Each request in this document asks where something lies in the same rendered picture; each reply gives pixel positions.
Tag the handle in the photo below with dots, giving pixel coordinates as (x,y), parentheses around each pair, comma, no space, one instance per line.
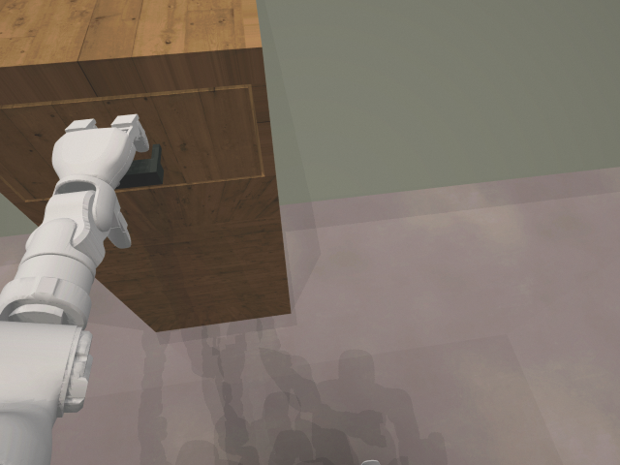
(144,172)

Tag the robot left forearm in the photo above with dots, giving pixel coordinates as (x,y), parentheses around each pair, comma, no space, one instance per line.
(54,278)

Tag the robot left upper arm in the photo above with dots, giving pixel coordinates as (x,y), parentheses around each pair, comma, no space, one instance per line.
(44,373)

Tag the cabinet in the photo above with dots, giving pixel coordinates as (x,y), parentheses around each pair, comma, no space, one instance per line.
(202,253)

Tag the drawer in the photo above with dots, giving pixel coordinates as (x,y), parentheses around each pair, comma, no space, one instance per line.
(205,134)

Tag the robot left hand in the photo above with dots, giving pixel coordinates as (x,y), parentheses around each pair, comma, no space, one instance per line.
(105,153)

